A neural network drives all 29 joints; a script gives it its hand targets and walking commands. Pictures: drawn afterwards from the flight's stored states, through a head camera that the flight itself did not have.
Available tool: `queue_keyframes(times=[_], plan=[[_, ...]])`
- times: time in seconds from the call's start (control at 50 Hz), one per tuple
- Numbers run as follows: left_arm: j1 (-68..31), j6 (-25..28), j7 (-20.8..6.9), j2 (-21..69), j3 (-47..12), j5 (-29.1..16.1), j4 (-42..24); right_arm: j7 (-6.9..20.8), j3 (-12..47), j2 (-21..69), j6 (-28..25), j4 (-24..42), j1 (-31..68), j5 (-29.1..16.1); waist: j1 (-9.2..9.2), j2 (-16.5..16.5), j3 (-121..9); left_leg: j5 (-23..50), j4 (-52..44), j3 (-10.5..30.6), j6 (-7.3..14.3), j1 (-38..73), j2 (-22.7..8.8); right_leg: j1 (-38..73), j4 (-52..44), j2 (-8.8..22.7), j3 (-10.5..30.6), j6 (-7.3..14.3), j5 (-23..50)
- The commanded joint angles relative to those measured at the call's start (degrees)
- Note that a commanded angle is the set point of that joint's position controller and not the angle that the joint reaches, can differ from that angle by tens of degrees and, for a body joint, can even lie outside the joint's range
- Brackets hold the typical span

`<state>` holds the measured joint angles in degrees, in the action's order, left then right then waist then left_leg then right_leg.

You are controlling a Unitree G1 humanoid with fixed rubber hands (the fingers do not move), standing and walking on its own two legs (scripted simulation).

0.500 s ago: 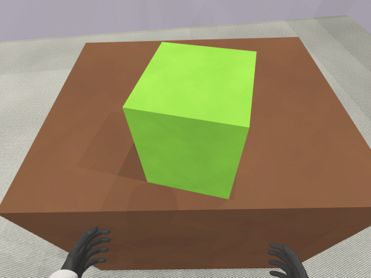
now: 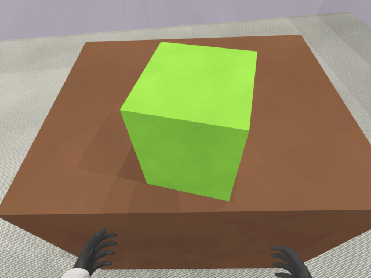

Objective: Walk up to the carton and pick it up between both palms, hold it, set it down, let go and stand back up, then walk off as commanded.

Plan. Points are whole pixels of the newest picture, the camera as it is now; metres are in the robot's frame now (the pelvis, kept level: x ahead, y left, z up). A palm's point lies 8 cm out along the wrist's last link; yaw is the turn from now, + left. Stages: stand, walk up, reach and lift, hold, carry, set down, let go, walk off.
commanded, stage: let go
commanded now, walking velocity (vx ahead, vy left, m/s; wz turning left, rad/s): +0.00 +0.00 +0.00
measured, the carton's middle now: (196, 124) +0.41 +0.01 +0.10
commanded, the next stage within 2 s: stand in 0.20 s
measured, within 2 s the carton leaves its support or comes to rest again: neither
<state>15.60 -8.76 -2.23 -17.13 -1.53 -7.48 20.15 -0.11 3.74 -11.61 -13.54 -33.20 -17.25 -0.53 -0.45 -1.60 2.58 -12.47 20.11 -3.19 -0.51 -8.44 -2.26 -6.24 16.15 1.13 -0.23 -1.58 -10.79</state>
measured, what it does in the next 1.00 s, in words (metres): stands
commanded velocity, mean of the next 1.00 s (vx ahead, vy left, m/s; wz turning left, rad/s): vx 0.00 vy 0.00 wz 0.00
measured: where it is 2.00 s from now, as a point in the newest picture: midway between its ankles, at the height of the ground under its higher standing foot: outside the picture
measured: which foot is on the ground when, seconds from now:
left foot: down 0.00-1.00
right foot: down 0.00-1.00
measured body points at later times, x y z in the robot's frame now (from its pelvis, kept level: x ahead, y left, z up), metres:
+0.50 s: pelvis +0.00 +0.00 -0.01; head +0.01 +0.00 +0.44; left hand +0.16 +0.28 -0.07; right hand +0.10 -0.29 -0.11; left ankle -0.02 +0.12 -0.75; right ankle -0.03 -0.14 -0.75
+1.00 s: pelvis -0.01 +0.00 -0.01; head +0.01 +0.00 +0.44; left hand +0.13 +0.29 -0.10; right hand +0.09 -0.30 -0.12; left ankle -0.02 +0.12 -0.75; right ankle -0.03 -0.14 -0.75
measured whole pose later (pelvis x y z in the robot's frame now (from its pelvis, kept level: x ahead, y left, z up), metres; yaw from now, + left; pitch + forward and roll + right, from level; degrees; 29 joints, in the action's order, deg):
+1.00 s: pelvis -0.01 +0.00 -0.01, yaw +0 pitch -2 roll +0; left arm 13.4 -0.1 -0.4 -19.5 3.1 -3.1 38.3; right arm 1.3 3.5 -22.8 -2.8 -46.8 -14.5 1.5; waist -0.4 0.0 2.6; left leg -15.3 25.5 -3.2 -0.5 -8.5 -2.3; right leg -7.7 24.4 1.3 -0.1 -1.5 -15.1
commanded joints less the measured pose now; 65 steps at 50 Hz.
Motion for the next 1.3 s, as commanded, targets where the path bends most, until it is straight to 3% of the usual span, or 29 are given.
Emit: queue_keyframes(times=[0.0, 0.18, 0.2, 0.22, 0.24, 0.34, 0.42, 0.7, 1.28], plan=[[-3.3, 2.5, 1.3, -0.7, 2.4, 6.5, 1.2, 0.6, -9.1, -6.6, -3.1, -0.5, 8.6, 0.2, 0.85, -1.2, -4.3, 17.0, -1.1, -1.1, -4.2, 11.2, 1.6, -2.4, -0.3, -4.7, -4.7, 3.1, 6.2], [-5.1, 2.5, 1.8, -0.1, 2.2, 6.6, 2.8, 1.1, -9.1, -7.1, -3.7, -3.1, 10.7, 0.8, 1.73, -0.2, -5.2, 16.6, -0.4, -1.4, -4.0, 10.8, 1.8, -1.7, 0.1, -4.7, -5.0, 2.8, 7.4], [-1.6, 6.9, 3.1, -15.0, 7.3, 12.2, 6.1, 0.3, -8.6, -18.8, 3.2, -7.3, 0.9, 3.7, 1.5, -0.4, -9.8, 21.9, 4.9, 2.9, -0.2, -0.7, -3.5, 5.4, 7.7, 5.5, 1.7, 3.4, 16.3], [-0.5, 8.2, 3.4, -16.0, 7.7, 11.8, 6.2, 0.0, -9.1, -17.9, 5.8, -7.9, 1.1, 3.8, 1.09, 1.8, -10.2, 17.1, 4.1, 1.6, 0.3, 0.6, -3.2, 4.7, 8.6, 6.4, 2.3, 3.6, 16.3], [-1.9, 9.0, 3.2, -15.2, 7.6, 11.4, 6.4, 0.1, -8.6, -17.5, 7.0, -7.7, 1.4, 3.7, 0.95, 3.3, -9.8, 13.9, 3.1, 2.1, 0.6, 0.5, -3.2, 3.6, 8.8, 6.2, 2.5, 3.4, 14.0], [-4.1, 10.4, 2.1, -13.8, 7.7, 10.0, 7.9, 1.1, -7.4, -17.2, 9.1, -8.2, 4.7, 3.2, 1.73, 3.0, -2.8, 4.2, 1.3, 3.9, 2.0, -2.5, -3.3, -2.3, 7.3, 5.9, 3.6, 3.2, 4.5], [-3.8, 10.5, 2.0, -14.3, 8.0, 9.5, 10.0, 1.5, -6.6, -18.6, 9.6, -9.5, 6.0, 2.7, 1.92, 1.0, -3.7, 4.6, 1.1, 4.7, 2.5, -2.3, -3.5, -1.7, 8.2, 5.6, 3.7, 3.2, 5.3], [-4.2, 10.8, 2.4, -15.8, 7.5, 9.2, 16.3, 1.1, -6.4, -22.5, 10.5, -11.8, 6.5, 2.3, 1.31, 0.4, -4.1, 6.9, -0.2, 6.5, 2.8, -1.2, -4.7, -0.6, 7.8, 5.2, 3.7, 3.3, 7.2], [-4.3, 11.0, 2.6, -15.4, 6.6, 9.1, 21.4, 0.6, -6.0, -22.6, 10.8, -14.5, 6.7, 1.5, 0.68, 1.2, -5.4, 11.7, -0.2, 6.6, 2.9, 0.9, -5.1, 0.9, 7.0, 5.6, 3.4, 3.6, 11.3]])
